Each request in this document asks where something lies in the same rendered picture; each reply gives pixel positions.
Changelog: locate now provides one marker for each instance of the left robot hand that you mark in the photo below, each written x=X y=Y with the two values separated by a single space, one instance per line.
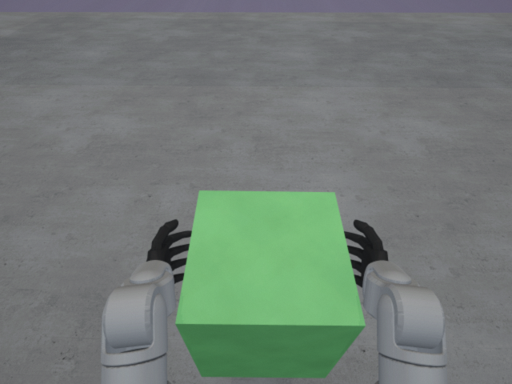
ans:
x=160 y=247

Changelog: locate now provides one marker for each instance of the left robot forearm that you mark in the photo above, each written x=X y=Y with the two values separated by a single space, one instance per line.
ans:
x=134 y=327

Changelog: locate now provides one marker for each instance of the right robot forearm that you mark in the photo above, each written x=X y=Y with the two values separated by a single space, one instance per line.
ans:
x=411 y=333

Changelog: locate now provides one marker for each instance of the carton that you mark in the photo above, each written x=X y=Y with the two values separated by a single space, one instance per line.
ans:
x=268 y=289

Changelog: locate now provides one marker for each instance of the right robot hand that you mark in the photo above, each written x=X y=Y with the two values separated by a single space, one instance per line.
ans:
x=372 y=245

